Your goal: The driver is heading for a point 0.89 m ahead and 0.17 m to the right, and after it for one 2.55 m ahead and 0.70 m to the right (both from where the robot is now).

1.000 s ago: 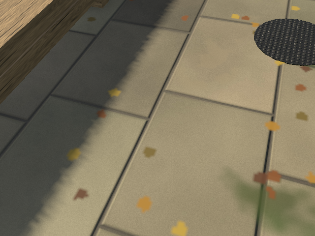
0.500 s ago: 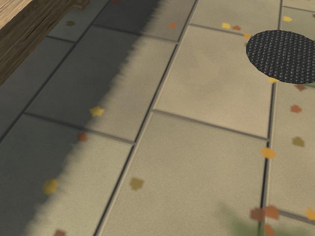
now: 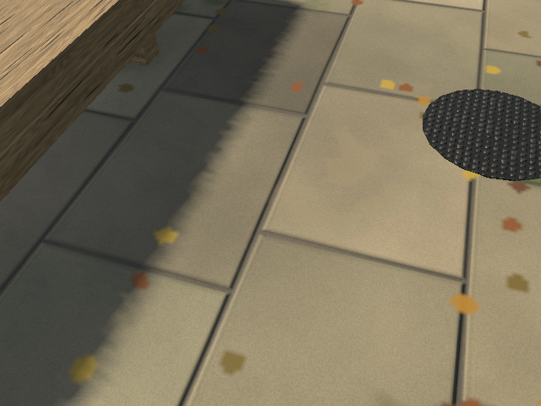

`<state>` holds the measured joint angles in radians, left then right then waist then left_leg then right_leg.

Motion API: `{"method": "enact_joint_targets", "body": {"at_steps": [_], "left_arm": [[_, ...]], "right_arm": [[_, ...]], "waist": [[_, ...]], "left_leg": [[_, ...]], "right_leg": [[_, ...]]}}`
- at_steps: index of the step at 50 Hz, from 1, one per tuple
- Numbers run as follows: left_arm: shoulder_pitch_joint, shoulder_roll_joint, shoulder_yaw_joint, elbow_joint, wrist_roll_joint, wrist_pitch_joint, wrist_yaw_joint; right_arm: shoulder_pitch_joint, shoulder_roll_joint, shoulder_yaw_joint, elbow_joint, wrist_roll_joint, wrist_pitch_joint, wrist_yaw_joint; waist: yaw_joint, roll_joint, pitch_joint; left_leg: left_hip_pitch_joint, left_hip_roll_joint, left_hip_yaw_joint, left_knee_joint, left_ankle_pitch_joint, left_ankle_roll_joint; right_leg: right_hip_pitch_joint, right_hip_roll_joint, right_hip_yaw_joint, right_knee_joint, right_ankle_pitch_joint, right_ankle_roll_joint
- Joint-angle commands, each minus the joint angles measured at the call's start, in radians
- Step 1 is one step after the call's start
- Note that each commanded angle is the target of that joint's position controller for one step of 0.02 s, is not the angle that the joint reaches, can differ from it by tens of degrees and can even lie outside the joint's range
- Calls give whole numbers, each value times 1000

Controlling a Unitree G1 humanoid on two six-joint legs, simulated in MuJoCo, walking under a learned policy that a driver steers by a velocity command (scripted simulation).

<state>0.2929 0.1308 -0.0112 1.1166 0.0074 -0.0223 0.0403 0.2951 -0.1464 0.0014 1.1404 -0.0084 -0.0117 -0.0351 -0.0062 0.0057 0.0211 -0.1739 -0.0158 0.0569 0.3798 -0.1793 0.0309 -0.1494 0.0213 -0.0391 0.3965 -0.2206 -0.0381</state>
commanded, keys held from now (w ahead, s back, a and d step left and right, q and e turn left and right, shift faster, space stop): no key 0.60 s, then w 0.40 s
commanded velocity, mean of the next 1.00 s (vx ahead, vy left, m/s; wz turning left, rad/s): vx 0.11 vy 0.00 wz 0.00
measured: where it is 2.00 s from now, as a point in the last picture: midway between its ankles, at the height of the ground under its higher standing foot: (290, 372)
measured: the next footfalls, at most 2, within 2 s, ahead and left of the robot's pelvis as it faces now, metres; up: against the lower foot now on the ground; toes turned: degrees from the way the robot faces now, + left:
left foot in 0.94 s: +0.13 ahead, +0.12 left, +0.00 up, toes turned +4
right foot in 1.42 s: +0.47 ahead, -0.04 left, +0.00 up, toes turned -14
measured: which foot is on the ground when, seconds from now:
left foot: down 0.00-0.68, up 0.70-0.92, down 0.94-1.00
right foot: down 0.00-0.96, up 0.98-1.00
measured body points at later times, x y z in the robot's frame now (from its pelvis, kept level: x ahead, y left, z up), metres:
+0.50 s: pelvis +0.01 -0.01 +0.00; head +0.01 -0.02 +0.45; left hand -0.02 +0.19 -0.16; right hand -0.02 -0.22 -0.17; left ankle +0.02 +0.10 -0.74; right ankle +0.00 -0.09 -0.74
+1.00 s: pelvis +0.09 +0.03 -0.01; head +0.10 +0.05 +0.44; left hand +0.02 +0.26 -0.17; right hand +0.11 -0.20 -0.15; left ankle +0.10 +0.11 -0.75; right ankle +0.00 -0.08 -0.72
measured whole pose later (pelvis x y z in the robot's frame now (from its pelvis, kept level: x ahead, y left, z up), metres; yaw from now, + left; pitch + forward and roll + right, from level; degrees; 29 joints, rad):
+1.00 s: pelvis +0.09 +0.03 -0.01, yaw +0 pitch +0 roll +0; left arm 0.45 0.18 0.04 1.14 0.03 -0.04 0.01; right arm 0.30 -0.15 -0.04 1.05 -0.02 -0.08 0.00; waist 0.00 -0.05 -0.01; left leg -0.26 -0.02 0.11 0.53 -0.27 0.06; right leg -0.20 -0.01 -0.02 0.74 -0.45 -0.09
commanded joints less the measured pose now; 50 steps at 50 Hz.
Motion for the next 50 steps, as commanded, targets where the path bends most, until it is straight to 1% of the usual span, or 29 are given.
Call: {"method": "enact_joint_targets", "body": {"at_steps": [1, 13, 30, 31, 32, 33, 34, 35, 36, 37, 38, 39, 40, 42, 44, 45, 46, 47, 48, 49, 50], "left_arm": [[63, 78, 11, -3, 0, -4, 4], [91, 61, 4, 25, 1, -1, 6], [122, 46, 2, 38, 0, -2, 7], [132, 47, 2, 40, 1, -1, 6], [136, 65, 10, 39, 1, 2, 6], [145, 93, 23, 37, 0, 9, 5], [165, 117, 35, 35, 3, 16, 3], [202, 133, 46, 38, 5, 22, 1], [227, 143, 55, 42, 5, 25, 0], [236, 138, 58, 42, 8, 22, -1], [239, 137, 62, 39, 17, 15, -3], [230, 144, 66, 32, 22, 7, -5], [213, 147, 69, 24, 20, -2, -6], [182, 145, 70, 10, 15, -17, -9], [161, 151, 73, 1, 10, -26, -10], [139, 155, 75, -4, 2, -27, -12], [129, 155, 76, -8, 0, -28, -14], [124, 133, 70, -17, 6, -35, -17], [85, 73, 52, -44, 12, -46, -25], [77, 43, 45, -91, 13, -52, -37], [37, 117, 62, -101, 44, -49, -47]], "right_arm": [[60, -59, -7, 3, 0, -2, -5], [78, -44, -1, 38, 0, 4, -10], [99, -26, 5, 57, 0, 5, -13], [109, -22, 6, 60, -1, 5, -12], [110, -28, 2, 58, -4, 7, -11], [107, -34, -3, 49, -7, 9, -9], [95, -35, -7, 35, -14, 11, -4], [71, -24, -6, 16, -26, 12, 3], [46, -11, -5, -7, -35, 9, 11], [15, -11, -6, -31, -39, 2, 17], [-14, -24, -11, -54, -36, -7, 23], [-24, -32, -16, -69, -34, -17, 30], [-21, -37, -21, -78, -30, -27, 36], [-28, -34, -26, -96, -19, -43, 43], [-6, -26, -31, -102, -12, -48, 45], [47, -14, -31, -89, -8, -49, 45], [119, -14, -37, -62, -6, -51, 42], [211, -37, -47, -35, -8, -56, 36], [333, -110, -67, -16, -24, -66, 25], [437, -211, -91, 4, -15, -58, 22], [350, -163, -80, -10, -16, -47, 19]], "waist": [[1, -8, 44], [2, -11, 62], [4, -6, 73], [6, -11, 53], [8, -27, 61], [12, -56, 73], [24, -88, 104], [45, -116, 147], [56, -141, 184], [64, -143, 208], [65, -122, 207], [55, -92, 190], [41, -73, 165], [25, -79, 141], [5, -97, 126], [-25, -89, 122], [-52, -69, 114], [-84, -25, 86], [-140, 159, 57], [-145, 338, 38], [-88, 173, 118]], "left_leg": [[21, 102, -113, -54, 69, 12], [18, 108, -112, -50, 68, 6], [10, 112, -108, -48, 58, 0], [15, 101, -101, -47, 0, 1], [-1, 77, -81, -22, -83, 4], [-36, 41, -48, 35, -204, 12], [-113, 11, -18, 103, -303, 18], [-197, -8, 17, 186, -332, 20], [-268, -1, 39, 276, -304, 24], [-306, 29, 23, 356, -272, 30], [-362, 48, 0, 425, -286, 33], [-401, 62, -18, 461, -287, 35], [-405, 70, -25, 452, -272, 36], [-329, 59, -7, 363, -238, 33], [-199, 33, 27, 248, -197, 34], [-80, 13, 57, 158, -119, 37], [57, -18, 79, 99, -89, 36], [211, -8, 43, 59, -127, 38], [319, 192, -235, -106, -322, 64], [368, 399, -654, -282, -626, 170], [246, 414, -673, -282, -662, 195]], "right_leg": [[-62, -123, 126, -94, 88, -22], [-57, -116, 123, -102, 88, -24], [-56, -112, 126, -113, 73, -28], [-48, -105, 129, -125, -13, -31], [-57, -99, 141, -137, -131, -40], [-69, -100, 165, -147, -296, -63], [-76, -128, 220, -176, -470, -95], [-73, -191, 305, -225, -606, -135], [-75, -266, 391, -275, -675, -176], [-88, -315, 447, -306, -654, -207], [-62, -337, 468, -320, -586, -224], [-23, -339, 455, -316, -516, -228], [-1, -327, 420, -304, -460, -218], [-19, -283, 334, -276, -354, -191], [-80, -248, 264, -240, -307, -178], [-147, -227, 226, -201, -311, -168], [-228, -197, 194, -139, -320, -157], [-319, -155, 152, -31, -312, -138], [-421, -58, 25, 272, -237, -95], [-616, 42, -66, 556, -328, -72], [-640, -35, 15, 716, -283, -85]]}}
Keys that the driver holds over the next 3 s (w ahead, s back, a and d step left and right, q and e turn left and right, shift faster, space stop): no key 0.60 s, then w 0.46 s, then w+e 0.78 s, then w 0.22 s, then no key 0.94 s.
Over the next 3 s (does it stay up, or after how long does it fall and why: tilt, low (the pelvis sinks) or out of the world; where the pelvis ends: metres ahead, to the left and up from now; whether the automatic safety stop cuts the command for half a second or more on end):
stays up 0.86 -0.13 0.00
